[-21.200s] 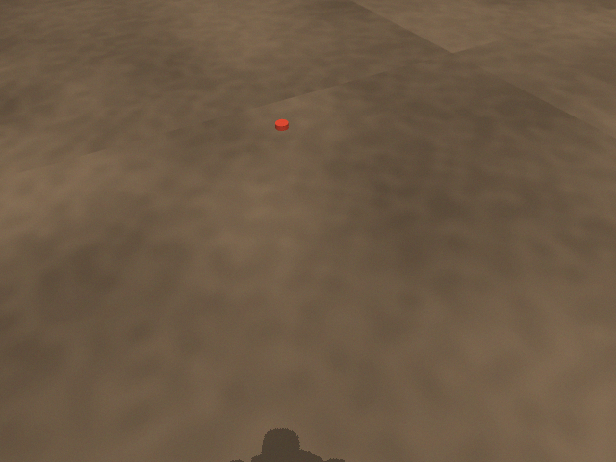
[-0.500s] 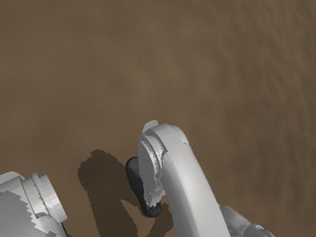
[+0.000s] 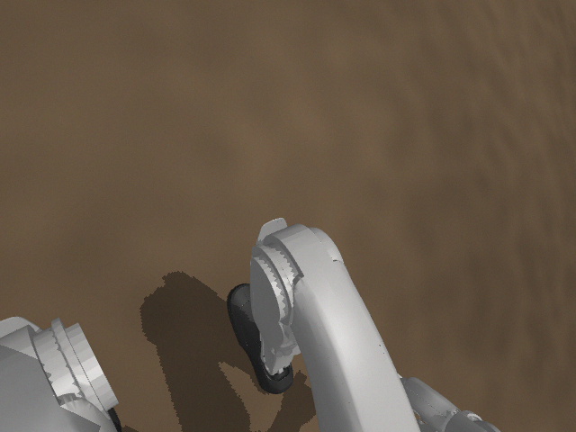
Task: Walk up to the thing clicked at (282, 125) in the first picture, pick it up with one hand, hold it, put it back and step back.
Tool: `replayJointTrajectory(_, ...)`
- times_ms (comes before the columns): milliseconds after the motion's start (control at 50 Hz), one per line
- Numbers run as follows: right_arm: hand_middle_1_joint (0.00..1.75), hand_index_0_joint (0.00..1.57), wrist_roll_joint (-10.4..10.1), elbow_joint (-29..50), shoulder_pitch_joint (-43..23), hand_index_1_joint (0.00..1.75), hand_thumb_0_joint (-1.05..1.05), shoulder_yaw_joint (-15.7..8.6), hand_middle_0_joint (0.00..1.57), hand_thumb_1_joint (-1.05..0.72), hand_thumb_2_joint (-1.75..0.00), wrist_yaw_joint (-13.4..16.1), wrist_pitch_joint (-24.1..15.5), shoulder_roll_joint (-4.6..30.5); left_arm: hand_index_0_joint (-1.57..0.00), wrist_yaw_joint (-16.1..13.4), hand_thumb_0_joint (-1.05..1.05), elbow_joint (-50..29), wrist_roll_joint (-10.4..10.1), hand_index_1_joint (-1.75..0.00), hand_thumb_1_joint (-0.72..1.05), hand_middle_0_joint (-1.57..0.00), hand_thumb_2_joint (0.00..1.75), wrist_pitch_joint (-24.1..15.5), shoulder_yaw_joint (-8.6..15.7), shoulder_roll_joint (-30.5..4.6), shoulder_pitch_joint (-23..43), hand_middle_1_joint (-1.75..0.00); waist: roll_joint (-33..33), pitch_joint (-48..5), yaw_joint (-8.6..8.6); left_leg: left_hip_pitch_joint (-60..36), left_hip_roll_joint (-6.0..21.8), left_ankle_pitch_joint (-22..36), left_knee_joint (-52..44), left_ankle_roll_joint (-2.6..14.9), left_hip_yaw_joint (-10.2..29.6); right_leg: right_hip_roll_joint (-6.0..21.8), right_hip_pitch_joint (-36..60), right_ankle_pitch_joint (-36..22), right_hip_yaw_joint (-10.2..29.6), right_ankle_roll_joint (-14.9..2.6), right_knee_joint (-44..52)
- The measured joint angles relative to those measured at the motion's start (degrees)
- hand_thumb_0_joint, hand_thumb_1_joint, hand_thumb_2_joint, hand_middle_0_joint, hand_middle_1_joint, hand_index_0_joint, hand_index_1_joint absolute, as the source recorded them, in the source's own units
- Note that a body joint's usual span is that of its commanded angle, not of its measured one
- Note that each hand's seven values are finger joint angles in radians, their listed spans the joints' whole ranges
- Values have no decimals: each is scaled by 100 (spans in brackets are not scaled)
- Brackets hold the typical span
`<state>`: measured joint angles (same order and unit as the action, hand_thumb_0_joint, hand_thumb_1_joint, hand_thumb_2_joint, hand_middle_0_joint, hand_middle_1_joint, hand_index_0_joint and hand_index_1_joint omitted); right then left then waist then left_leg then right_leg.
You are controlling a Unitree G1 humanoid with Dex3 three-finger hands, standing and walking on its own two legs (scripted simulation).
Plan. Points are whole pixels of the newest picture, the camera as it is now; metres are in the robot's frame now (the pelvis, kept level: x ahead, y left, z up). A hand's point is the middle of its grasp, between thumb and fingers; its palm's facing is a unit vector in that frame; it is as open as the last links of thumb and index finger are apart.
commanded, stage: settle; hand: left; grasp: from above
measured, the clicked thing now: out of the picture +0.45 +0.37 -0.28
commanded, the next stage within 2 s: lift in 0.90 s
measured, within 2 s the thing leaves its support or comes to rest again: leaves its support in 0.16 s
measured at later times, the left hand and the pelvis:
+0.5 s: hand out of the picture +0.44 +0.39 -0.18, palm faces -0.40 -0.14 -0.91, open 9.6 cm; pelvis +0.00 +0.00 +0.01, yaw +2 degrees
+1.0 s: hand out of the picture +0.44 +0.38 -0.12, palm faces -0.42 -0.11 -0.90, open 9.6 cm; pelvis +0.00 -0.01 +0.02, yaw +5 degrees
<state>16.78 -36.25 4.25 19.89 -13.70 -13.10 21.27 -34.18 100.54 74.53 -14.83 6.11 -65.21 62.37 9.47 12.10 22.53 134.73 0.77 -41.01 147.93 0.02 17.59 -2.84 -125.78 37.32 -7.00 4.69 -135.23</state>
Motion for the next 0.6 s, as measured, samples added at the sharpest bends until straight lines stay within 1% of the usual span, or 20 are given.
replayJointTrajectory(80, 30, 20, -32, -4, 32, 30, 0, -16, 20, -90, -90, 12, 26, -21, -72, 127, 0, -81, -30, -54, 10, -65, 34, 34, 78, 2, -30, -60, -21, -12, 1, 8, 7, -5, -18, -6, -8, 3, -18, 1, 4, -4, 10)
replayJointTrajectory(120, 30, 20, -48, 8, 78, 30, 0, -45, 20, -91, -90, 18, 46, -35, -72, 208, 0, -191, -28, -54, 9, -65, 34, 53, 151, 23, -54, -59, -33, -39, -16, 14, 8, -10, -37, -16, -11, 10, -35, 2, 4, -16, 20)
replayJointTrajectory(200, 30, 21, -70, -9, 130, 30, 0, -88, 20, -91, -90, 1, 91, -37, -72, 308, 0, -392, -38, -54, 9, -65, 35, 64, 216, 57, -79, -58, -71, -120, -51, 21, -4, -30, -57, -46, -6, 34, -54, 24, -4, -29, 20)
replayJointTrajectory(240, 30, 21, -92, 13, 168, 30, 0, -159, 20, -91, -90, 0, 120, -38, -73, 388, 0, -563, -31, -53, 9, -66, 35, 98, 258, 90, -130, -58, -110, -165, -80, 32, -15, -37, -62, -56, -2, 46, -64, 37, -7, -27, 18)
replayJointTrajectory(320, 30, 21, -149, -13, 206, 30, 0, -304, 20, -91, -90, -18, 190, -55, -73, 555, 0, -940, -105, -53, 9, -66, 35, 178, 225, 256, -219, -57, -222, -301, -178, 57, -36, -25, -106, -66, -29, 83, -84, 54, 3, -56, 33)
replayJointTrajectory(360, 30, 21, -191, 4, 225, 30, 0, -392, 20, -91, -90, -26, 243, -60, -73, 674, 0, -1115, -141, -52, 9, -67, 35, 230, 252, 352, -308, -57, -301, -389, -230, 75, -39, -13, -137, -61, -54, 96, -100, 60, 15, -67, 49)
replayJointTrajectory(440, 30, 21, -323, -10, 273, 30, 0, -586, 20, -91, -90, -33, 358, -97, -74, 939, 0, -1457, -297, -52, 8, -67, 35, 361, 114, 661, -435, -56, -468, -614, -383, 90, -44, 24, -246, -39, -152, 139, -122, 70, 74, -101, 97)
replayJointTrajectory(540, 30, 21, -519, 50, 288, 30, 0, -783, 20, -91, -90, -17, 508, -118, -75, 1350, 0, -1668, -392, -51, 8, -68, 35, 431, -22, 935, -516, -55, -652, -825, -509, 90, -51, 112, -404, 4, -306, 193, -135, 61, 175, -128, 164)
replayJointTrajectory(600, 30, 21, -613, 84, 302, 30, 0, -874, 20, -91, -90, 30, 601, -126, -76, 1577, 0, -1801, -413, -51, 7, -69, 35, 388, -74, 1058, -526, -55, -720, -905, -580, 88, -57, 169, -487, 16, -375, 219, -143, 43, 221, -145, 200)
